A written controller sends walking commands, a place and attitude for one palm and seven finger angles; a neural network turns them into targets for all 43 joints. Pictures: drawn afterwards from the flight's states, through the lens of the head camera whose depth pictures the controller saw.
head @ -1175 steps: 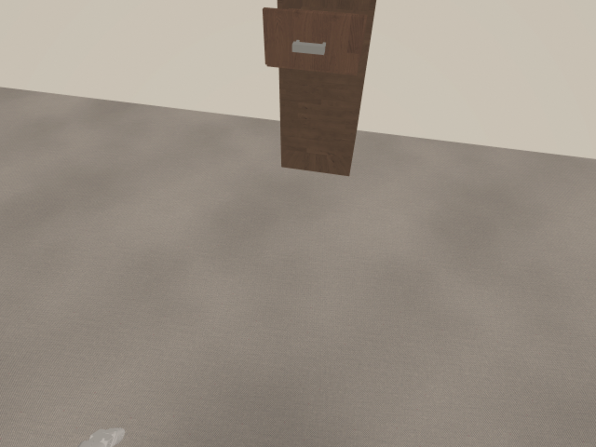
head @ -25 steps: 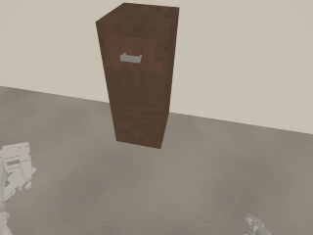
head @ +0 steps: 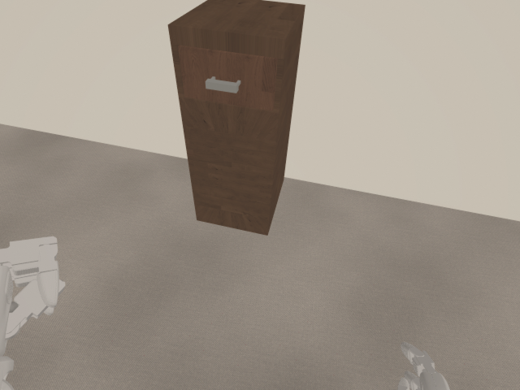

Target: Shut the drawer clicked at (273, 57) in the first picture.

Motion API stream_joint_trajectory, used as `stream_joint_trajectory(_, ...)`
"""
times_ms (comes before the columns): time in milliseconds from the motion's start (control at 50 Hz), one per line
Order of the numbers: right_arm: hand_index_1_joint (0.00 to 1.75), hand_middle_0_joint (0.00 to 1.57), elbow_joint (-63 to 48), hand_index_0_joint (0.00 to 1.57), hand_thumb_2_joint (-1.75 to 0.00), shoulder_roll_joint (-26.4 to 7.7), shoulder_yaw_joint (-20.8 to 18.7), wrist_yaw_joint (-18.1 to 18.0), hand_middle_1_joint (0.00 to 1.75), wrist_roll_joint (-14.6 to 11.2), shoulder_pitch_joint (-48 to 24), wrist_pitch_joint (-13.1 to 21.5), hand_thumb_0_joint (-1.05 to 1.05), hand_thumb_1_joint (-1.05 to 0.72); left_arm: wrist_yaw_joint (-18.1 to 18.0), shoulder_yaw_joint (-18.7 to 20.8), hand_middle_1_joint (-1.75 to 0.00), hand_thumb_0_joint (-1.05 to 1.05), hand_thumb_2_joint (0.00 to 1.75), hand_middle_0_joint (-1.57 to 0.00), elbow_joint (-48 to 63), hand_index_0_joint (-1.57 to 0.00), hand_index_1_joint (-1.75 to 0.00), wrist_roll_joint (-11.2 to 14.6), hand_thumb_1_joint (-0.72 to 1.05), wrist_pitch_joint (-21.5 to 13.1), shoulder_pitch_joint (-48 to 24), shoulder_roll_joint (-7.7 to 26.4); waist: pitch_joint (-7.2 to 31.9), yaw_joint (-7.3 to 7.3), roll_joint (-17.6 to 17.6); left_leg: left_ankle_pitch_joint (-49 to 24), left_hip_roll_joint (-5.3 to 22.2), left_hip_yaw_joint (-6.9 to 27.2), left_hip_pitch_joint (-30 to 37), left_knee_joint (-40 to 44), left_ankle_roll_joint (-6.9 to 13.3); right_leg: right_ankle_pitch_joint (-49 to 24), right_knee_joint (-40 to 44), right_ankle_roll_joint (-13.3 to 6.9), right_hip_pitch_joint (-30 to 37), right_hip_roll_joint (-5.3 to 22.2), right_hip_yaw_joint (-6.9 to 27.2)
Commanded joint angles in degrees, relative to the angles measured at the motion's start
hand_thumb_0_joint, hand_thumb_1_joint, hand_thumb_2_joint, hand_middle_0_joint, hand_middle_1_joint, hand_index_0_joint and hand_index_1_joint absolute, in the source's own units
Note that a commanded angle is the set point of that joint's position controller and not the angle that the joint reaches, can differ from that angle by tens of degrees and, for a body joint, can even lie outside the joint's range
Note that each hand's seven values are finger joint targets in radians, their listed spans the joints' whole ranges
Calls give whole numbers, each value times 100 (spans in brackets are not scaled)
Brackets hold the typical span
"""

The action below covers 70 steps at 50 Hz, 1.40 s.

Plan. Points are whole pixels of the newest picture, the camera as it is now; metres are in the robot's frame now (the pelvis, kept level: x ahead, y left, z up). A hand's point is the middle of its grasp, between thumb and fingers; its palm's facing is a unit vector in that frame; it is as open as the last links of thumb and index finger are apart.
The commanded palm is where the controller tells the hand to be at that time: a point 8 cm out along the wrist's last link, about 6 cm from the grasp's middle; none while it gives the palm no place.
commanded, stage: stop stepping back and stand still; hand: left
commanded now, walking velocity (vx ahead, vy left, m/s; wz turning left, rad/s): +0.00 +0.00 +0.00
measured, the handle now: (224, 83) +1.04 +0.17 +0.02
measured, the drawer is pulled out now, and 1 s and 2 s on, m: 0.00 0.00 0.00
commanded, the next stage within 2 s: let the arm hang, fingers relaxed in 0.34 s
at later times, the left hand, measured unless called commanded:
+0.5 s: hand (50, 298) +0.20 +0.27 +0.12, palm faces +0.34 -0.80 -0.49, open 3.2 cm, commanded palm none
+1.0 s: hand out of the picture -0.03 +0.22 -0.16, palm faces +0.05 -0.96 -0.28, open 5.1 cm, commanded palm none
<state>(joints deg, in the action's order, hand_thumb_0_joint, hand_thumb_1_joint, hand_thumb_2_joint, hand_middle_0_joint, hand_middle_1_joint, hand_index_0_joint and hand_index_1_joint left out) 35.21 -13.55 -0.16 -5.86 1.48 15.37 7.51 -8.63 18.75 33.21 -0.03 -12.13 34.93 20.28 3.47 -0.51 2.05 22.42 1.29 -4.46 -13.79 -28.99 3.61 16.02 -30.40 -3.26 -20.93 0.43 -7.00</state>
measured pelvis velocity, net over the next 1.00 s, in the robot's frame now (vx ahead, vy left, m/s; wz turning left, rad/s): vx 0.00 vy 0.01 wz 0.05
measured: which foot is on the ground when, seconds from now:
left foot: down 0.00-1.00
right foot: down 0.00-0.00, up 0.02-0.14, down 0.16-1.00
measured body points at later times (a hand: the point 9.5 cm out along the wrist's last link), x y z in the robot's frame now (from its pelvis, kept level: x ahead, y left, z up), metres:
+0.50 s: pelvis +0.00 +0.01 -0.01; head +0.00 +0.01 +0.44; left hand +0.17 +0.31 +0.14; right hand +0.16 -0.22 -0.10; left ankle +0.01 +0.12 -0.74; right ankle +0.05 -0.10 -0.74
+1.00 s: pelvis +0.00 +0.01 +0.00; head +0.02 +0.00 +0.45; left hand -0.03 +0.27 -0.14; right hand +0.01 -0.24 -0.15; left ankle +0.01 +0.12 -0.74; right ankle +0.05 -0.10 -0.74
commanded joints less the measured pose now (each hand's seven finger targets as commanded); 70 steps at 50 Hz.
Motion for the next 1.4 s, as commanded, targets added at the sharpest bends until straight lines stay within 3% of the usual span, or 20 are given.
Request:
stream_joint_trajectory(0, 30, 20, -858, 20, -90, -519, -223, 5, 30, -24, -521, 306, 0, -90, -187, 902, -160, 0, 90, -140, 1245, -140, -160, -83, 90, -353, -656, 1220, -168, -61, -1791, 471, 1635, 2173, -194, 1819, 881, 1146, -2735, 500, -534, -127, 459)
stream_joint_trajectory(40, 30, 20, -800, 20, -90, -488, -233, 84, 30, -135, -619, 315, 0, -90, -109, 1001, -160, 0, 90, -140, 707, -140, -160, 57, 90, -351, -309, 1158, -213, 9, -1037, 222, 1434, 1772, -495, 1503, 688, 1065, -2120, 429, -344, 113, 587)
stream_joint_trajectory(80, 30, 20, -891, 20, -90, -497, -208, 103, 30, -212, -678, 276, 0, -90, -88, 1013, -160, 0, 90, -140, 535, -140, -160, 68, 90, -270, 29, 1097, -279, 79, -1103, 268, 1023, 944, -1103, 1071, 367, 576, -607, 422, 796, 148, 362)
stream_joint_trajectory(100, 30, 20, -905, 20, -90, -474, -181, 104, 30, -231, -825, 231, 0, -90, -79, 919, -160, 0, 90, -140, 545, -140, -160, 51, 90, -290, -76, 1092, -565, 77, -763, 344, 811, 810, -1598, 648, 203, 314, 179, 384, 1224, 207, 496)
stream_joint_trajectory(120, 30, 20, -895, 20, -90, -500, -220, 106, 30, -196, -811, 158, 0, -90, -51, 897, -160, 0, 90, -140, 448, -140, -160, 41, 90, -304, -89, 1109, -702, 11, 23, 439, 304, 518, -1721, -121, -26, 681, 962, 173, 1071, 520, 1377)
stream_joint_trajectory(140, 30, 20, -952, 20, -90, -493, -261, 131, 30, -190, -875, 110, 0, -90, -28, 905, -160, 0, 90, -140, 528, -140, -160, 86, 90, -265, -195, 1203, -741, -14, 960, 332, -103, 336, -1683, -1283, -207, 1415, 1834, -221, 488, 1394, 2866)
stream_joint_trajectory(160, 30, 20, -884, 20, -90, -480, -265, 147, 30, -162, -869, 106, 0, -90, -36, 963, -160, 0, 90, -140, 762, -140, -160, 125, 90, -281, -479, 1297, -588, -29, 1175, 117, -90, 344, -1403, -1993, -255, 1250, 2162, -470, 272, 1894, 3233)
stream_joint_trajectory(200, 30, 20, -652, 20, -90, -467, -256, 168, 30, -138, -666, 128, 0, -90, -23, 843, -160, 0, 90, -140, 667, -140, -160, 70, 90, -283, -605, 1091, -183, -51, 764, 117, 39, 447, -842, -2120, -242, 1596, 2100, -439, 62, 1697, 2777)
stream_joint_trajectory(280, 30, 20, -735, 20, -90, -412, -147, 51, 30, -56, -777, 200, 0, -90, -81, 886, -160, 0, 90, -140, 1251, -140, -160, 66, 90, -340, -225, 1144, 34, -52, 7, -494, 52, 301, 391, 79, -141, 1007, 1168, -152, -70, 1086, 1539)
stream_joint_trajectory(340, 30, 20, -848, 20, -90, -557, -127, 1, 30, -55, -834, 285, 0, -90, -147, 840, -160, 0, 90, -140, 1607, -140, -160, 14, 90, -465, -331, 1099, -100, 107, -1480, 222, 1051, 1761, -239, 1484, 200, 338, -87, 323, 379, 215, 884)
stream_joint_trajectory(400, 30, 20, -795, 20, -90, -412, -71, -15, 30, -95, -861, 355, 0, -90, -149, 975, -160, 0, 90, -140, 1228, -140, -160, -30, 90, -437, -364, 1138, -352, 107, -1170, 417, 963, 1448, -1049, 1652, 111, -57, -166, 380, 1092, 179, 693)
stream_joint_trajectory(420, 30, 20, 592, 20, -90, -1688, -584, 551, 30, -38, -1036, 442, 0, -90, 750, -1201, -160, 0, 90, -140, -3637, -140, -160, -362, 90, 668, -1022, 193, -785, -184, -917, -1933, 606, 1289, -1258, 254, 104, -1507, -386, 335, 321, 499, 789)
stream_joint_trajectory(460, 30, 20, 423, 20, -90, -992, -445, 562, 30, -178, -528, -1, 0, -90, 857, -1193, -151, 0, 90, -132, -3929, -132, -151, -216, 90, 1186, -714, -2, -40, -76, -570, -2563, 509, 799, -548, 3, -165, -1605, -26, 265, 512, 587, 903)
stream_joint_trajectory(480, 30, 20, 498, 20, -90, -882, -408, 563, 30, -153, -346, -57, 0, -90, 857, -1233, -147, 0, 90, -128, -4088, -128, -147, -205, 90, 1170, -1038, -41, 98, -92, 56, -2577, 537, 1011, -462, -2, -111, -1391, -65, 207, 465, 504, 868)
stream_joint_trajectory(560, 30, 20, 630, 20, -90, -1002, -289, 531, 30, -74, -368, -364, 0, -90, 825, -1306, -130, 0, 90, -112, -5355, -112, -130, -211, 90, 1193, -1691, 172, 326, -20, 1233, -2390, 459, 1069, -301, 20, -30, -1617, 124, 36, 925, 576, 949)
stream_joint_trajectory(660, 30, 20, 990, 20, -90, -910, -164, 568, 30, 15, -739, -611, 0, -90, 797, -1526, -108, 0, 90, -92, -6955, -92, -108, -140, 90, 1274, -2014, 258, -273, 117, -811, -1311, 451, 1095, -520, 828, -24, -339, 413, 90, 860, 426, 1057)
stream_joint_trajectory(760, 30, 20, 1439, 20, -90, -658, -147, 539, 30, -1, -375, -751, 0, -90, 795, -1594, -86, 0, 90, -72, -8016, -72, -86, -107, 90, 1206, -1919, 144, -159, 72, -1005, -174, 295, 905, -292, 877, -104, 345, 1058, 4, 847, 506, 1229)
stream_joint_trajectory(900, 30, 20, 1996, 20, -90, -638, -186, 506, 30, -41, 114, -796, 0, -90, 790, -1660, -56, 0, 90, -44, -8845, -44, -56, -82, 90, 1184, -2104, 216, -468, -17, -297, -275, 358, 906, -55, 901, -84, 648, 1403, -37, 544, 558, 1195)
stream_joint_trajectory(1020, 30, 20, 2353, 20, -90, -598, -165, 466, 30, -52, 281, -755, 0, -90, 763, -1678, -30, 0, 90, -20, -9307, -20, -30, -63, 90, 1183, -2004, 137, -610, 36, -176, -492, 433, 912, -47, 1079, -63, 299, 1328, -24, 670, 537, 1121)
stream_joint_trajectory(1380, 30, 20, 2751, 20, -90, -325, -140, 441, 30, -51, 288, -727, 0, -90, 696, -1660, -30, 0, 90, -20, -9559, -20, -30, -66, 90, 1133, -2207, -46, -648, 42, -253, -1197, 419, 762, 183, 1103, -163, -278, 1345, 28, 935, 551, 1104)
